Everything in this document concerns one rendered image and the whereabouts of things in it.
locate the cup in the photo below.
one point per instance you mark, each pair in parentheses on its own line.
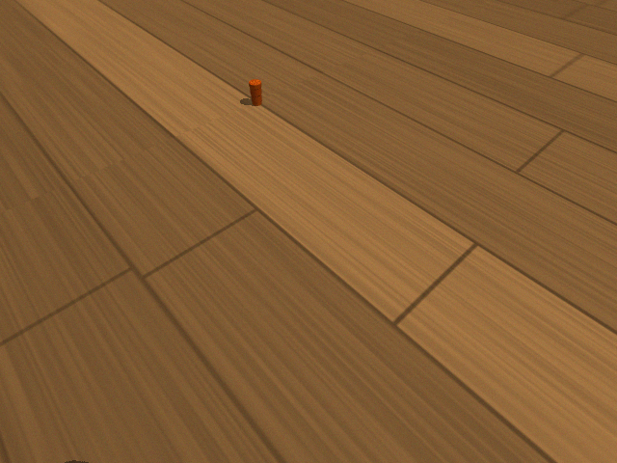
(255,89)

